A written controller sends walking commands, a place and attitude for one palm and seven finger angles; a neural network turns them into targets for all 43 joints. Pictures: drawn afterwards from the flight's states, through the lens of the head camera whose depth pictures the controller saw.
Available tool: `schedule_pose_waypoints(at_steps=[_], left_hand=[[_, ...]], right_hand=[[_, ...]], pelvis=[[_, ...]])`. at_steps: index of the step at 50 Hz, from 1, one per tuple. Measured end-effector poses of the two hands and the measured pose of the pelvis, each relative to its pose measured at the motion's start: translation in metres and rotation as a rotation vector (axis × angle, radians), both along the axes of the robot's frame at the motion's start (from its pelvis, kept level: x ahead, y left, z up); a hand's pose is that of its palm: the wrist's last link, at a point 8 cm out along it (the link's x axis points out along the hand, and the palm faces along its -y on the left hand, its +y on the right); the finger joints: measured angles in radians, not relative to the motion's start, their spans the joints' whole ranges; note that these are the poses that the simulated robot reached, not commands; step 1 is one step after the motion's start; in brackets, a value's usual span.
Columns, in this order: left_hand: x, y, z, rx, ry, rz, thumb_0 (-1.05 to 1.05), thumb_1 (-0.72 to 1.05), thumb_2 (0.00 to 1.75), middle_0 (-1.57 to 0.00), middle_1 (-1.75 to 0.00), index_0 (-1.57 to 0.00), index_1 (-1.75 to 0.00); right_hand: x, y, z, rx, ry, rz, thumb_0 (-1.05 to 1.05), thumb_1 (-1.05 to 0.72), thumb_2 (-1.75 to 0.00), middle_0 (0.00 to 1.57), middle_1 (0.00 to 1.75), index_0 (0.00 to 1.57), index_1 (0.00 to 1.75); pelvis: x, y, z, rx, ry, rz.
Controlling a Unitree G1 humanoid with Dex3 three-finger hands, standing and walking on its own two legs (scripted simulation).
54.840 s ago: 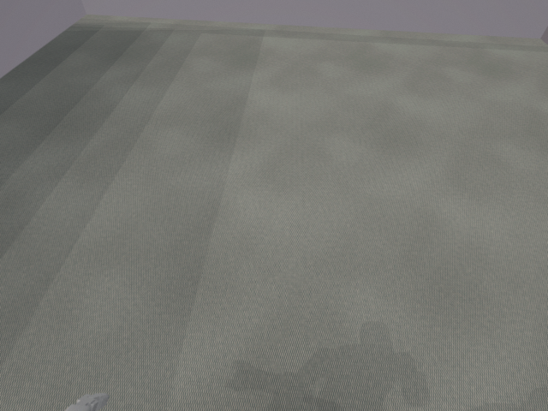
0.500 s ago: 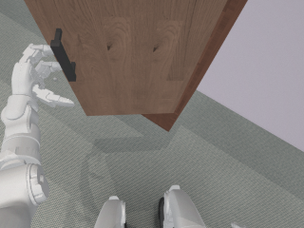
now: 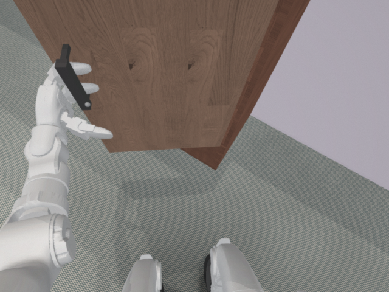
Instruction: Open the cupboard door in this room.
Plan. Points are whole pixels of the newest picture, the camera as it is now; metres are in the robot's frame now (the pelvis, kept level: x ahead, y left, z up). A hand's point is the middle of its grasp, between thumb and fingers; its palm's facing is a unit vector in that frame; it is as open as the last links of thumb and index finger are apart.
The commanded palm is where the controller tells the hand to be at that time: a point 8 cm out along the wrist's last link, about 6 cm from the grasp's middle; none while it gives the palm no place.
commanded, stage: slide the fingers in behind the handle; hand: left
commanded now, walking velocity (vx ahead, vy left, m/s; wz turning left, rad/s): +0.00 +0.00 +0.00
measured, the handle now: (76, 79) +0.53 +0.22 +0.05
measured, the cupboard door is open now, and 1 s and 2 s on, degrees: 38 39 63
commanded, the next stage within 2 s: close the thumb around the handle in 0.50 s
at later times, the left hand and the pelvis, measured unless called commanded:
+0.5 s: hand (88, 107) +0.47 +0.19 +0.05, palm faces +0.02 -1.00 -0.02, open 14.1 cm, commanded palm +0.44 +0.23 +0.05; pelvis +0.00 +0.00 +0.00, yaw +0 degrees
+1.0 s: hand (88, 105) +0.47 +0.19 +0.04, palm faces +0.02 -1.00 -0.02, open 9.5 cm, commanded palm +0.45 +0.24 +0.05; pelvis -0.01 +0.00 +0.00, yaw +0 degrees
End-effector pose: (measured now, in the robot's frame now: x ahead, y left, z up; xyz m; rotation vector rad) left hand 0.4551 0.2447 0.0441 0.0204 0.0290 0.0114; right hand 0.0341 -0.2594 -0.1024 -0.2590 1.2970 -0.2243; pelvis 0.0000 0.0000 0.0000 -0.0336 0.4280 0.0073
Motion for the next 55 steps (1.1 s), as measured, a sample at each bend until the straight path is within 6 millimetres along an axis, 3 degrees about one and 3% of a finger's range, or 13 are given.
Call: schedule_pose_waypoints(at_steps=[19,35,43,55], left_hand=[[-0.010,-0.004,0.001,0.005,-0.007,0.019,-0.01,-0.50,0.30,-0.30,-1.20,-0.27,-1.20],[-0.008,0.000,0.004,-0.001,-0.021,0.004,-0.01,-0.47,0.32,-0.31,-1.21,-0.30,-1.20],[-0.009,-0.002,0.002,-0.007,-0.016,0.005,-0.01,-0.20,0.43,-0.32,-1.23,-0.32,-1.23],[-0.001,-0.001,0.000,-0.003,-0.011,0.010,0.00,0.42,0.70,-0.37,-1.30,-0.37,-1.30]], right_hand=[[0.013,-0.002,-0.001,0.001,-0.039,0.026,0.00,-0.90,-0.90,0.20,0.30,0.20,0.30],[0.008,0.002,-0.001,-0.003,-0.041,0.024,0.00,-0.90,-0.90,0.20,0.30,0.20,0.30],[0.003,0.003,-0.002,-0.003,-0.026,0.022,0.00,-0.90,-0.90,0.20,0.30,0.20,0.30],[-0.001,0.004,-0.002,-0.007,-0.018,0.013,0.00,-0.90,-0.90,0.20,0.30,0.20,0.30]], pelvis=[[-0.001,-0.001,0.001,0.002,-0.014,0.007],[-0.005,0.002,-0.001,0.001,-0.014,0.005],[-0.006,0.004,-0.001,0.000,-0.013,0.007],[-0.006,0.005,-0.003,-0.002,-0.005,0.002]])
